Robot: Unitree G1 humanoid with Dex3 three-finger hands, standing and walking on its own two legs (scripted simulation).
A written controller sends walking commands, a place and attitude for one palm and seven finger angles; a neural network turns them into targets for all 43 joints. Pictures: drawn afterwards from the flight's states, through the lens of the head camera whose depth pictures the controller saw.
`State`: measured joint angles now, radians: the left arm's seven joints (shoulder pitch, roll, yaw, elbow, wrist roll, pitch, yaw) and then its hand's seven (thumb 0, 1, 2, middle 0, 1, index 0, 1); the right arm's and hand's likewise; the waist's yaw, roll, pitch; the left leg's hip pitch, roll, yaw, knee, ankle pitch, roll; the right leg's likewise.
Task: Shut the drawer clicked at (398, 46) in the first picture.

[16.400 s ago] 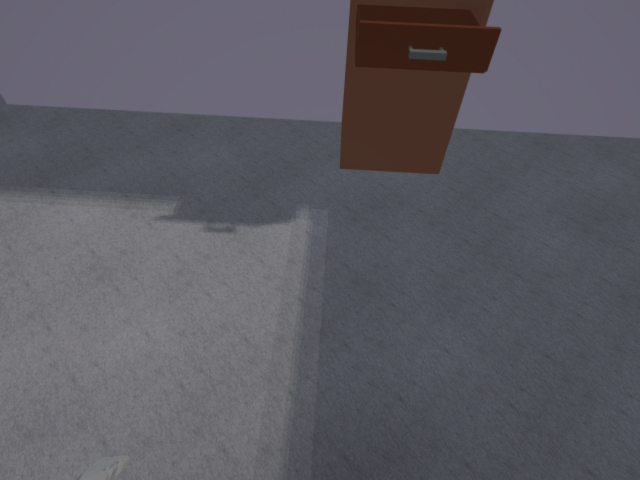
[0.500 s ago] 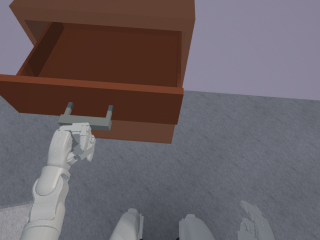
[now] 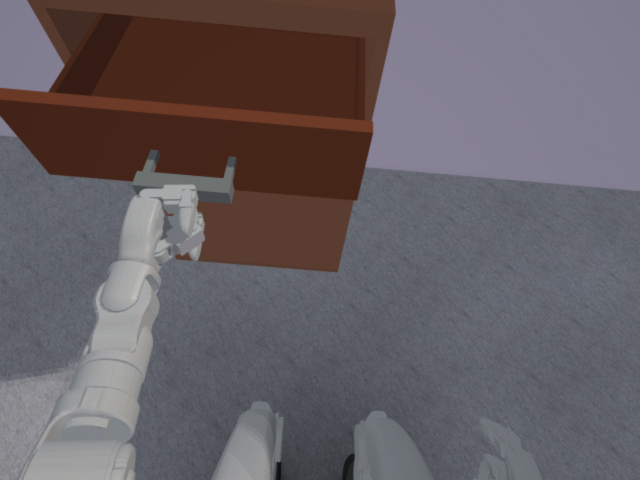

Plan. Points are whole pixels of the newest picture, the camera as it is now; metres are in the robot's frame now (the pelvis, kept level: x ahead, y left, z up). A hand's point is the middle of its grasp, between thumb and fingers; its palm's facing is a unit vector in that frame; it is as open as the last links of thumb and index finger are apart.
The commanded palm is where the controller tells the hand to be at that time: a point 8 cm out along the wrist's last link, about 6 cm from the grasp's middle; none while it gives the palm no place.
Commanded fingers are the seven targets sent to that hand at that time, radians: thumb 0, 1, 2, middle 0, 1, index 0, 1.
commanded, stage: push the drawer shut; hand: left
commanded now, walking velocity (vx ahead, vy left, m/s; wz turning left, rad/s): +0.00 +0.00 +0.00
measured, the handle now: (188, 174) +0.48 +0.19 +0.05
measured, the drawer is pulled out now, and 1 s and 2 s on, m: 0.18 0.06 0.00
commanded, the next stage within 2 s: pull the fist back off the drawer in 1.84 s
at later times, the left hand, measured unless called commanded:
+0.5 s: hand (208, 179) +0.48 +0.16 +0.04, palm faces -0.05 -1.00 -0.05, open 3.0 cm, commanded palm +0.48 +0.20 +0.05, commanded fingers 0.00 0.90 0.90 -1.40 -1.60 -1.40 -1.60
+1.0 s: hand (215, 151) +0.53 +0.16 +0.04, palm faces -0.04 -1.00 -0.04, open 3.1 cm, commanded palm +0.54 +0.19 +0.05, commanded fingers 0.00 0.90 0.90 -1.40 -1.60 -1.40 -1.60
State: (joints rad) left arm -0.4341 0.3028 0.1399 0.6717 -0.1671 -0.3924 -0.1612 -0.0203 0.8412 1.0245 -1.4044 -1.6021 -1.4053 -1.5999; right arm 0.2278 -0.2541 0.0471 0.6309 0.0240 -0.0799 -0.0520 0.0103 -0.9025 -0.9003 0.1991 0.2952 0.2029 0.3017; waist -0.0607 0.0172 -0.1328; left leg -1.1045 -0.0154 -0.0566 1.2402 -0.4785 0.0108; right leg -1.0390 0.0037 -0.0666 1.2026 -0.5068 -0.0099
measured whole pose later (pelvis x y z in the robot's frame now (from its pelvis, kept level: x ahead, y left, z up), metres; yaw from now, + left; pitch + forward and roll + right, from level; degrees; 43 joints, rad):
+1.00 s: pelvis +0.01 +0.00 -0.01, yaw -2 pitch +26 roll -4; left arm -0.92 0.48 0.33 1.17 -0.07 -0.44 -0.21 0.01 0.80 0.98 -1.40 -1.60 -1.40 -1.60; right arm 0.31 -0.26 0.05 0.65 -0.02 0.03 0.00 0.01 -0.90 -0.90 0.20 0.30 0.20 0.30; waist -0.17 0.03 -0.13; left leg -1.24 0.01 -0.06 1.29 -0.51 0.01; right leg -1.18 0.04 -0.07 1.23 -0.51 -0.01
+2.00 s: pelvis -0.01 +0.01 -0.03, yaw -4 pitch +32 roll -7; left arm -1.27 0.71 0.31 1.33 0.03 -0.29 -0.18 0.09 0.66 0.98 -1.40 -1.60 -1.40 -1.60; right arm 0.36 -0.26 0.12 0.67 -0.06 -0.03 -0.01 0.00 -0.90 -0.90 0.20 0.30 0.20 0.30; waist -0.29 0.04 -0.12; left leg -1.44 0.02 -0.09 1.36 -0.48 0.02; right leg -1.35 0.04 -0.10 1.25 -0.47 0.00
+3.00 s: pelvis +0.06 +0.01 +0.04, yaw -4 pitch +23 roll -3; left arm -0.50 0.38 0.34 0.66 -0.17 -0.28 -0.23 0.02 0.90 0.90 -1.40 -1.60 -1.40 -1.60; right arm 0.36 -0.24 0.02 0.56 0.03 0.10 0.03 0.01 -0.91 -0.90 0.20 0.29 0.20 0.30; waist -0.11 0.04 -0.16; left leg -0.95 0.03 -0.01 1.06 -0.50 0.03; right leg -0.90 0.05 -0.01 0.98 -0.48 0.00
